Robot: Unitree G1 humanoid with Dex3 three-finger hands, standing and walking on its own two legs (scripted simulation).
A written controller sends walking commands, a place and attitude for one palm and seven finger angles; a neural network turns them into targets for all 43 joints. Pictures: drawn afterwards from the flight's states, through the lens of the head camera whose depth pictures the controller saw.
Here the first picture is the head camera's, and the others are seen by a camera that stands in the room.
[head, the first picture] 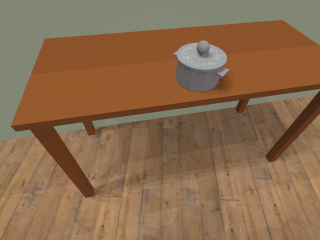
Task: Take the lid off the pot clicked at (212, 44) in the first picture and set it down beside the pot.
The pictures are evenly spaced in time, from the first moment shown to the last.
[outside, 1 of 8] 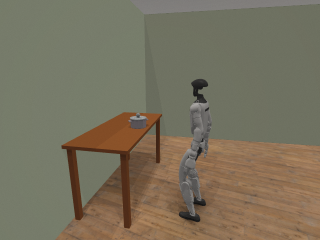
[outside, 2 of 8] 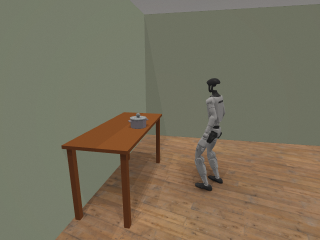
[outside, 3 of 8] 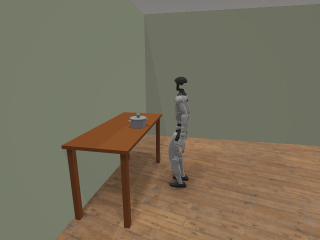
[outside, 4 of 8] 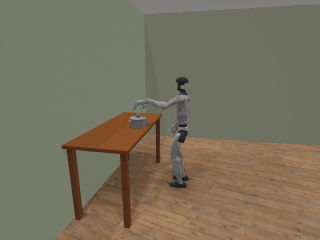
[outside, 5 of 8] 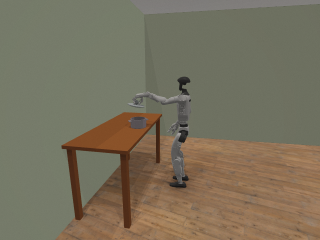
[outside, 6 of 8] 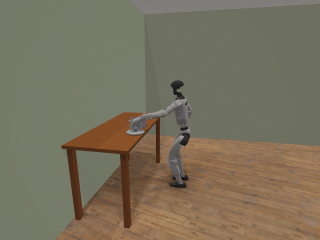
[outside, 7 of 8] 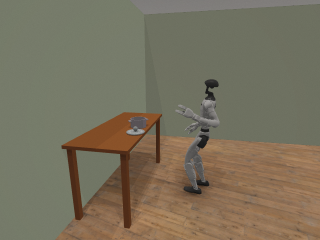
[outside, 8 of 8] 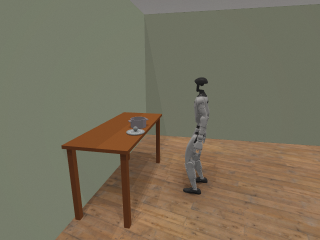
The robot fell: no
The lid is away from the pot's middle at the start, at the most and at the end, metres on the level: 0.00 0.25 0.23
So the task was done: yes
